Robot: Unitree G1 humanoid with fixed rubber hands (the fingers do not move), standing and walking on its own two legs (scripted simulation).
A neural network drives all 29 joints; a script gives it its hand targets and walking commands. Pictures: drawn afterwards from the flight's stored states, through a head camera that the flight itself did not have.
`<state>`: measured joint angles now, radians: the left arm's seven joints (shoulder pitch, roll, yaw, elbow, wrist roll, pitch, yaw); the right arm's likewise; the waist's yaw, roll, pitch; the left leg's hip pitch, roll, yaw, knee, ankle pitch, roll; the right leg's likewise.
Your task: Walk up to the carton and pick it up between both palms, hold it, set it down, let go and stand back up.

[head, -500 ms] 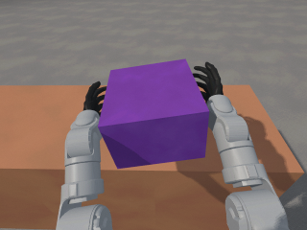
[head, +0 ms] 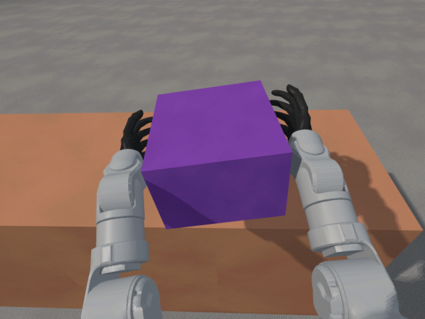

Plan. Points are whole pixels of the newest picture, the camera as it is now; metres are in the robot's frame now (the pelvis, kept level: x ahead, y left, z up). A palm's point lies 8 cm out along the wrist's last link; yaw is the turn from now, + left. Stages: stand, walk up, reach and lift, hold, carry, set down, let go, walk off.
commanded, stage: hold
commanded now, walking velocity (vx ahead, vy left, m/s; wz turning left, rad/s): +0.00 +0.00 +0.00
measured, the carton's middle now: (216, 150) +0.39 +0.00 +0.16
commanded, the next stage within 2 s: none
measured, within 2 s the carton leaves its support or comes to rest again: neither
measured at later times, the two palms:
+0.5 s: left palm (131, 152) +0.39 +0.16 +0.16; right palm (293, 126) +0.41 -0.13 +0.20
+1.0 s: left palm (129, 149) +0.37 +0.16 +0.18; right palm (298, 127) +0.39 -0.14 +0.20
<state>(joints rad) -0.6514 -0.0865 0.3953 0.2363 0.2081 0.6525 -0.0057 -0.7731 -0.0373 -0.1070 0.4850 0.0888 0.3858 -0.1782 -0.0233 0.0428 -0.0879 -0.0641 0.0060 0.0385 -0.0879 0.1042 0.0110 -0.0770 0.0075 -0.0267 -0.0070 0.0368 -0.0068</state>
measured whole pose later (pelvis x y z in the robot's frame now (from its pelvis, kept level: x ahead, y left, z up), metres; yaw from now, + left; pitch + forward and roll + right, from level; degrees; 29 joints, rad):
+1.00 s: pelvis +0.00 +0.00 +0.00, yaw +1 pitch +2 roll +0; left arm -0.64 -0.08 0.39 0.14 0.22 0.73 -0.02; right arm -0.76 -0.02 -0.11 0.42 0.11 0.45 -0.19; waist -0.04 0.04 -0.08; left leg -0.04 0.01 0.03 -0.09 0.10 0.01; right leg -0.04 0.01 -0.03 -0.02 0.03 -0.01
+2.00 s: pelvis +0.02 +0.00 +0.00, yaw +1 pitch +1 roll +0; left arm -0.54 -0.06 0.33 0.00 0.18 0.81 0.00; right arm -0.71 -0.02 -0.05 0.32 0.17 0.52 -0.22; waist -0.05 0.02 -0.10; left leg -0.01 0.00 0.01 -0.09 0.08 0.01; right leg 0.00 0.00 -0.04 -0.03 0.01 0.00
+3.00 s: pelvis +0.02 +0.00 +0.00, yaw +2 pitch +4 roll +0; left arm -0.51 -0.03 0.24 0.15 0.09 0.68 0.12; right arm -0.69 -0.07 -0.02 0.36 0.19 0.46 -0.21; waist -0.04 0.00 -0.17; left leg -0.09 -0.01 0.01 -0.04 0.05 0.01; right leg -0.11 0.00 -0.04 0.07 -0.04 0.00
